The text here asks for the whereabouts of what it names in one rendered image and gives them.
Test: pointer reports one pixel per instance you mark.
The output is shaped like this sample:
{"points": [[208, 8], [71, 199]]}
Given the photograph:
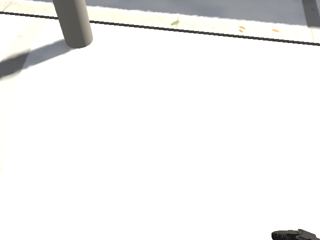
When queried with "right robot hand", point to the right robot hand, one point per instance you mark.
{"points": [[299, 234]]}

